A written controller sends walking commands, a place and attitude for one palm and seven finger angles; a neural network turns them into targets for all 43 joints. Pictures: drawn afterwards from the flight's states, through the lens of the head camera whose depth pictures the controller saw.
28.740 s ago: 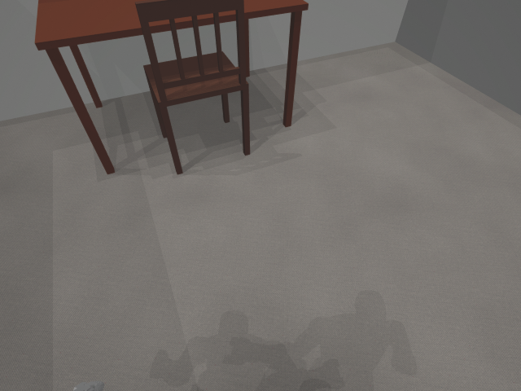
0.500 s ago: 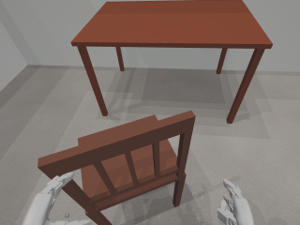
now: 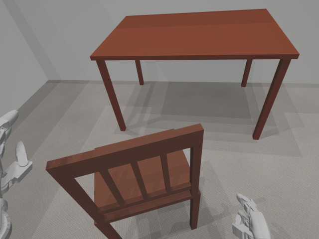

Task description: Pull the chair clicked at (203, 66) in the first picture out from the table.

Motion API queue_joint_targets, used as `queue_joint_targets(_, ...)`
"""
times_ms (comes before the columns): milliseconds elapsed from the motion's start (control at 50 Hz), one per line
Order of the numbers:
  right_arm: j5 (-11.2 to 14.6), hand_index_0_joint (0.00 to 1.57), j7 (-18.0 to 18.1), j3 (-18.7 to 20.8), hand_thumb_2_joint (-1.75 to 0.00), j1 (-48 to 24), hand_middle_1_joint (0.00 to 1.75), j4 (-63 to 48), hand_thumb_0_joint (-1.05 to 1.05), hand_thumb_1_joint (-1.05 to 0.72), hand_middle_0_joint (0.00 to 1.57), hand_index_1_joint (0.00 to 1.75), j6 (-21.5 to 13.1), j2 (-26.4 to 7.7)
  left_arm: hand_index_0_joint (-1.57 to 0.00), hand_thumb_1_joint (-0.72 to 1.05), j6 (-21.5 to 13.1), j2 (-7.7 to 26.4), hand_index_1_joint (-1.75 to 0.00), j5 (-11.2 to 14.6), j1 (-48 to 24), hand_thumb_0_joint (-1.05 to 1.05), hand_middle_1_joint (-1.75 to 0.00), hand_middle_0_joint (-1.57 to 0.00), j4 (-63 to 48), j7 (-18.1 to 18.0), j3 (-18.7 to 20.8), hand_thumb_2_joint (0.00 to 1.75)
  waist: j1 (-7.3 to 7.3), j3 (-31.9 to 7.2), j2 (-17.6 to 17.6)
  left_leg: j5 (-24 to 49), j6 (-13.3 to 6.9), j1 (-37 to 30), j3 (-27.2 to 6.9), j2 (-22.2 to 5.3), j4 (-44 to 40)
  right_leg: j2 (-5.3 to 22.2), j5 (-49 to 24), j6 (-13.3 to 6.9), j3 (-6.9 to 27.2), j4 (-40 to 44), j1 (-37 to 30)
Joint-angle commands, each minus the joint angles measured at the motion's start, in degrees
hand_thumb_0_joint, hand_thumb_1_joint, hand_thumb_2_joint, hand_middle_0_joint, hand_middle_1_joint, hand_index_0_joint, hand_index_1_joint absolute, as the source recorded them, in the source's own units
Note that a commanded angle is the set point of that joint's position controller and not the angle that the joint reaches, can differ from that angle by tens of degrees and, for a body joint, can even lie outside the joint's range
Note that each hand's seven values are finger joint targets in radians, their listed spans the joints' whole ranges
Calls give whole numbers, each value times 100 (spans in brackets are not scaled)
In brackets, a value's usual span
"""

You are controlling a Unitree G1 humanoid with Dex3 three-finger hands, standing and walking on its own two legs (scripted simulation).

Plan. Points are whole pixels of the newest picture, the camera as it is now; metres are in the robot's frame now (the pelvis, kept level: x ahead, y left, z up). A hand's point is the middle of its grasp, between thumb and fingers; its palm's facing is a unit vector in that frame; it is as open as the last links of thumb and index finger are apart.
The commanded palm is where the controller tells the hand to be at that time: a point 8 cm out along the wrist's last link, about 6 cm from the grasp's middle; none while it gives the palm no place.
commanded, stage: draw the hand back to the body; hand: left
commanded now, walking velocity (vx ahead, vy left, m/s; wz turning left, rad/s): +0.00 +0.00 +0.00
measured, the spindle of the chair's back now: (139, 180) +0.32 +0.13 -0.11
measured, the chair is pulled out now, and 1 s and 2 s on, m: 0.65 0.65 0.65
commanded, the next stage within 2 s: step back with the hand held close in 0.20 s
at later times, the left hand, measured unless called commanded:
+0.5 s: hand (28, 169) +0.19 +0.28 +0.17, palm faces +0.41 -0.77 -0.49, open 7.4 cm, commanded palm +0.12 +0.31 +0.18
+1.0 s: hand (18, 196) +0.14 +0.28 +0.15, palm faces +0.40 -0.79 -0.47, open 7.4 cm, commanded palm +0.09 +0.33 +0.18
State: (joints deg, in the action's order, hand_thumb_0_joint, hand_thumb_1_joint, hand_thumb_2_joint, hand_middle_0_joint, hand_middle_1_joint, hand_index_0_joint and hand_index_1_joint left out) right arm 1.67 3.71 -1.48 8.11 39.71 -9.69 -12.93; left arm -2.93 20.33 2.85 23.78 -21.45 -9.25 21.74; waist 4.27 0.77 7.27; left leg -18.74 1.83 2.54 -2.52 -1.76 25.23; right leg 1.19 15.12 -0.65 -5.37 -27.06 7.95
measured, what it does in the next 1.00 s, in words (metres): shifts its weight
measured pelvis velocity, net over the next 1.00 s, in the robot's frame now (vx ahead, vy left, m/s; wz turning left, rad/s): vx -0.07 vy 0.03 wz -0.04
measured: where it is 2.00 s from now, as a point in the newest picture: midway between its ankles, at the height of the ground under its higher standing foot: outside the picture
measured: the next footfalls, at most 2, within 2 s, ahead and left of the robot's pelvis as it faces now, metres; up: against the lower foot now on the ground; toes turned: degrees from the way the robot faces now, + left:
right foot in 1.70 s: -0.09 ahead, -0.11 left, +0.00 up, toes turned -5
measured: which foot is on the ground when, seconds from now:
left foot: down 0.00-1.00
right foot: down 0.00-1.00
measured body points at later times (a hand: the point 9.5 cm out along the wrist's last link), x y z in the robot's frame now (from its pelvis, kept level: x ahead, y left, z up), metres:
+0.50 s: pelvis -0.03 +0.02 +0.00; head -0.02 +0.00 +0.45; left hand +0.16 +0.32 +0.19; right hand +0.14 -0.22 -0.09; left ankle -0.05 +0.14 -0.74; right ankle +0.00 -0.11 -0.74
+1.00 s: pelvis -0.07 +0.03 -0.01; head -0.05 +0.02 +0.44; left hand +0.12 +0.32 +0.18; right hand +0.11 -0.20 -0.09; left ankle -0.05 +0.14 -0.74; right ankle +0.00 -0.11 -0.74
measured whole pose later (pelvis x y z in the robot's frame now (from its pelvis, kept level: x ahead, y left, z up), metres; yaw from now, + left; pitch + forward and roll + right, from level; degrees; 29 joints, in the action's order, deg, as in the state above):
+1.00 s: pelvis -0.07 +0.03 -0.01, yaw -2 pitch +0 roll -1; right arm 0.9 4.7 0.3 9.5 34.3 -4.7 -11.5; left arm -8.0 21.3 2.1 30.8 -27.5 -8.7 21.9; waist 1.3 1.3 1.7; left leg -16.3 -0.5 16.9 0.2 -0.3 32.7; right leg 2.4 8.3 1.2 -2.4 -28.1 20.3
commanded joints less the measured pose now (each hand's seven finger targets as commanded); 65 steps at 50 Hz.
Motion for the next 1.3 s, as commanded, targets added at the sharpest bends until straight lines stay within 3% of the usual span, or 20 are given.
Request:
queue_joint_targets(0, 14, 20, 20, 321, -90, -724, 30, -1069, 0, -90, 20, 30, 43, -533, -20, 90, -309, 692, -30, 63, 379, 0, -30, -20, -430, 177, 286, 90, -42, -97, -920, 1451, -339, 638, 196, -56, -341, 207, -1293, 21, 298, 536, -318)
queue_joint_targets(40, 1, 20, 42, 302, -90, -779, 30, -1130, 0, -90, 20, 30, 31, -536, -20, 90, -420, 1161, -30, 55, 183, 0, -30, -20, -937, 142, 599, 90, -4, -276, -514, 1339, -308, 607, 166, -40, -354, 203, -1155, -27, 376, 523, -398)
queue_joint_targets(100, -23, 20, 83, 257, -90, -693, 30, -1262, 0, -90, 20, 30, -91, -463, -20, 90, -510, 1312, -30, 47, 74, 0, -30, -20, -1507, 102, 738, 90, 19, -681, -319, 1388, -312, 436, 187, -18, -385, 195, -1158, -41, 437, 549, -564)
queue_joint_targets(160, -11, 20, 145, 222, -90, -651, 30, -1195, 0, -90, 20, 30, -166, -461, -20, 90, -515, 1260, -30, 44, -191, 0, -30, -20, -1462, 53, 670, 90, -65, -337, -166, 1086, -289, 497, 169, -16, -444, 182, -784, -63, 485, 728, -371)
queue_joint_targets(300, -2, 20, 185, 270, -90, -658, 30, -1118, 0, -90, 20, 30, -229, -602, -20, 90, -556, 888, -30, 26, -475, 0, -30, -20, -1111, 78, 229, 90, -147, -35, -445, 786, -338, 475, 166, -24, -494, 162, -309, -39, 467, 906, -130)
queue_joint_targets(320, 70, 20, 153, 312, -90, -422, 30, -1272, 0, -90, 20, 30, -131, -696, -20, 90, -832, 1912, -30, 62, -1346, 0, -30, -20, -1677, 46, 1163, 90, -262, 441, -499, 234, -418, 811, 153, -95, -311, 449, -194, -39, 1239, 1292, 586)
queue_joint_targets(340, 53, 20, 162, 274, -90, -379, 30, -1164, 0, -90, 20, 30, -91, -610, -20, 90, -911, 1982, -30, 19, -1358, 0, -30, -20, -1454, 53, 1226, 90, -301, 473, -526, 47, -415, 871, 61, -75, -268, 573, 11, -108, 1240, 1372, 631)
queue_joint_targets(360, 32, 20, 147, 296, -90, -397, 30, -1157, 0, -90, 20, 30, -84, -583, -20, 90, -873, 1526, -30, 10, -782, 0, -30, -20, -981, 77, 996, 90, -314, 396, -808, 57, -406, 868, 67, -76, -234, 584, 129, -100, 1220, 1382, 637)
queue_joint_targets(460, -30, 20, 63, 385, -90, -479, 30, -1292, 0, -90, 20, 30, 93, -691, -20, 90, -882, 1075, -30, 0, 668, 0, -30, -20, -1090, 99, 756, 90, -301, -598, -260, 970, -404, 947, 11, -276, -552, 521, -1147, -1, 842, 625, -136)
queue_joint_targets(520, -48, 20, 70, 458, -90, -512, 30, -1366, 0, -90, 20, 30, 192, -658, -20, 90, -892, 1252, -30, -37, 901, 0, -30, -20, -1329, 49, 980, 90, -300, -911, -676, 1827, -390, 981, -82, -396, -473, 482, -1953, 44, 717, 307, -335)
queue_joint_targets(580, -41, 20, 115, 488, -90, -487, 30, -1393, 0, -90, 20, 30, 212, -635, -20, 90, -945, 1380, -30, -36, 875, 0, -30, -20, -1585, 11, 1076, 90, -329, -1018, -559, 2280, -391, 1010, -147, -481, -425, 481, -2312, 53, 668, 75, -357)
queue_joint_targets(720, -99, 20, 154, 493, -90, -378, 30, -1332, 0, -90, 20, 30, 156, -581, -20, 90, -987, 1300, -30, -41, 836, 0, -30, -20, -1838, -20, 1013, 90, -345, -905, 13, 2991, -438, 1203, -321, -784, -391, 426, -1517, 63, 531, -489, 1)
queue_joint_targets(800, -99, 20, 159, 480, -90, -333, 30, -1306, 0, -90, 20, 30, 151, -556, -20, 90, -907, 1173, -30, -40, 684, 0, -30, -20, -1692, -30, 876, 90, -357, -599, -102, 2063, -478, 1758, -321, -807, -328, 452, -1349, 56, 659, -468, 24)
queue_joint_targets(860, -81, 20, 194, 480, -90, -247, 30, -1320, 0, -90, 20, 30, 199, -527, -20, 90, -840, 1153, -30, -42, 511, 0, -30, -20, -1632, -43, 790, 90, -400, -515, -619, 824, -371, 1944, -183, -444, -32, 591, -1557, -27, 989, 54, 110)
queue_joint_targets(920, -97, 20, 191, 473, -90, -170, 30, -1359, 0, -90, 20, 30, 242, -546, -20, 90, -831, 1253, -30, -67, 420, 0, -30, -20, -1785, -77, 793, 90, -429, -512, -1071, -36, -316, 1681, -68, -128, 385, 860, -478, -189, 1365, 751, 770)
queue_joint_targets(1020, -102, 20, 262, 413, -90, -244, 30, -1433, 0, -90, 20, 30, 247, -553, -20, 90, -897, 1425, -30, -92, 519, 0, -30, -20, -1957, -179, 960, 90, -412, -554, -707, -534, -393, 1776, -233, -241, 86, 754, 701, -91, 1173, 854, 1036)
queue_joint_targets(1080, -83, 20, 306, 423, -90, -266, 30, -1486, 0, -90, 20, 30, 178, -600, -20, 90, -968, 1430, -30, -135, 561, 0, -30, -20, -1999, -223, 1054, 90, -401, -526, -60, -939, -542, 2673, -546, -585, -655, 395, 461, 95, 827, 149, 223)
queue_joint_targets(1140, -59, 20, 298, 459, -90, -299, 30, -1421, 0, -90, 20, 30, 95, -597, -20, 90, -1022, 1451, -30, -138, 638, 0, -30, -20, -1948, -207, 1091, 90, -377, -689, 131, 25, -579, 2814, -568, -711, -555, 367, -871, 111, 663, -418, -185)
queue_joint_targets(1180, -86, 20, 275, 487, -90, -279, 30, -1417, 0, -90, 20, 30, 41, -631, -20, 90, -1057, 1334, -30, -155, 653, 0, -30, -20, -1928, -180, 1042, 90, -366, -656, 220, -64, -617, 3173, -599, -841, -604, 352, -883, 129, 633, -768, -352)
queue_joint_targets(1280, -68, 20, 224, 555, -90, -164, 30, -1349, 0, -90, 20, 30, 2, -642, -20, 90, -1116, 1335, -30, -162, 447, 0, -30, -20, -2047, -135, 1002, 90, -396, -551, -505, -367, -523, 3131, -384, -504, 75, 576, -927, -43, 1070, -463, 87)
